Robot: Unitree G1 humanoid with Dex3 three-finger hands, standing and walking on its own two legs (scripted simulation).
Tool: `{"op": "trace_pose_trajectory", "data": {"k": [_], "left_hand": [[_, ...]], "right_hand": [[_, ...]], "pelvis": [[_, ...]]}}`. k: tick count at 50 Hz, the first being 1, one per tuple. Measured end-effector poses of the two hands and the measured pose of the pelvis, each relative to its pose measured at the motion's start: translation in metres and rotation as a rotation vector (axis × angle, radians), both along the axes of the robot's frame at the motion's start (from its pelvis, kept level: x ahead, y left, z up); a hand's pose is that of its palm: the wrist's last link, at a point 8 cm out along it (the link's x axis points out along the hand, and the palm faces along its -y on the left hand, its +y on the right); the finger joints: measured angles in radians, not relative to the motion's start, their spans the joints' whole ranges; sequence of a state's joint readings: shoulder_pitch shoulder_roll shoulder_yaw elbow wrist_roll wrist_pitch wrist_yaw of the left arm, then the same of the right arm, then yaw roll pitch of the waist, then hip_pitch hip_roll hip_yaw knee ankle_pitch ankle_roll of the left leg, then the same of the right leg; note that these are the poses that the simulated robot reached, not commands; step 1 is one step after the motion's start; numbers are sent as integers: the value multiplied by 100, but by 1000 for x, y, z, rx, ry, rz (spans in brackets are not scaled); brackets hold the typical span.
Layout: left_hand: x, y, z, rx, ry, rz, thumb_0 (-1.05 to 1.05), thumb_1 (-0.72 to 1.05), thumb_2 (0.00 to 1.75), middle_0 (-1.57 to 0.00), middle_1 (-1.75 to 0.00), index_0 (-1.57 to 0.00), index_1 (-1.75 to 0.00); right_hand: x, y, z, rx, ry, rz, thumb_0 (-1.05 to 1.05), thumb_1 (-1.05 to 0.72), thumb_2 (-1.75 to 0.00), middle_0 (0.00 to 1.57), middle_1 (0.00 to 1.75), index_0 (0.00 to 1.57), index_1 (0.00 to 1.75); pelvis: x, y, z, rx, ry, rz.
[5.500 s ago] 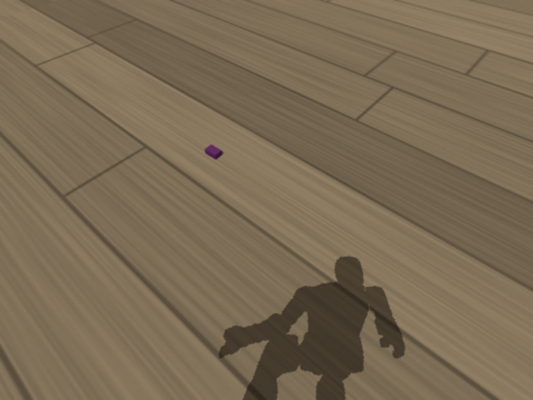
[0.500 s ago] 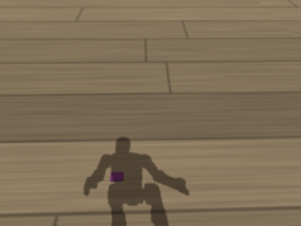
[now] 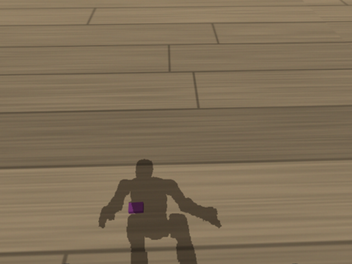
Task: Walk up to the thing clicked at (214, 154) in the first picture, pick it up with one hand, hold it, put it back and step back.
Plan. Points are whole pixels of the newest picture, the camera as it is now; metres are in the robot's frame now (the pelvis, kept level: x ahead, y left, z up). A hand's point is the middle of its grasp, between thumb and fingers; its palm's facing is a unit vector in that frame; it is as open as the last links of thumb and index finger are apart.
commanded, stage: walk up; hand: left
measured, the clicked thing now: (136, 207) +0.50 +0.23 -0.76
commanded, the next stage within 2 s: stand in 0.22 s
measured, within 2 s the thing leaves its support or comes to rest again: neither
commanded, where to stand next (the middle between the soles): +0.06 -0.02 m, yaw +4 degrees
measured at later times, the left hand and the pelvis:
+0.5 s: hand out of the picture +0.09 +0.26 -0.15, palm faces +0.01 -0.94 -0.35, open 7.4 cm; pelvis +0.00 +0.01 +0.00, yaw +1 degrees
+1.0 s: hand out of the picture +0.05 +0.27 -0.15, palm faces +0.03 -0.94 -0.35, open 7.4 cm; pelvis -0.01 +0.02 +0.00, yaw +2 degrees
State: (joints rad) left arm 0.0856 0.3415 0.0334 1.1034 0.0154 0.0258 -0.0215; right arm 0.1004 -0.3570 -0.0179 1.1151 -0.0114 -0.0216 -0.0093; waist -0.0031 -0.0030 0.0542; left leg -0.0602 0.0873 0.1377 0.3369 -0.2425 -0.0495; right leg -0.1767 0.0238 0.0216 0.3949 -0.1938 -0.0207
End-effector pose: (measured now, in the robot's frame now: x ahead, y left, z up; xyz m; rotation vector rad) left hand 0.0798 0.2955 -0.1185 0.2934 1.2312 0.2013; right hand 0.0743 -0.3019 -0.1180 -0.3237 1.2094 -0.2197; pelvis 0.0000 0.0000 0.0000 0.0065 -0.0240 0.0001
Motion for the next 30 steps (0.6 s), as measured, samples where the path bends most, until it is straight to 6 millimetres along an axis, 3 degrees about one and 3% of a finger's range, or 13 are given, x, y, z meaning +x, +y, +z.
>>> {"op": "trace_pose_trajectory", "data": {"k": [13,30], "left_hand": [[5,-1,1,0,-16,-10,0,91,90,-21,-30,-20,-30],[-6,11,8,27,-22,15,0,90,90,-21,-30,-20,-30]], "right_hand": [[-11,-2,0,-3,22,-13,1,-90,-89,20,30,20,30],[-7,22,-6,53,39,30,1,-90,-89,20,30,20,30]], "pelvis": [[0,0,0,-2,-3,1],[-6,8,4,-4,-5,26]]}}
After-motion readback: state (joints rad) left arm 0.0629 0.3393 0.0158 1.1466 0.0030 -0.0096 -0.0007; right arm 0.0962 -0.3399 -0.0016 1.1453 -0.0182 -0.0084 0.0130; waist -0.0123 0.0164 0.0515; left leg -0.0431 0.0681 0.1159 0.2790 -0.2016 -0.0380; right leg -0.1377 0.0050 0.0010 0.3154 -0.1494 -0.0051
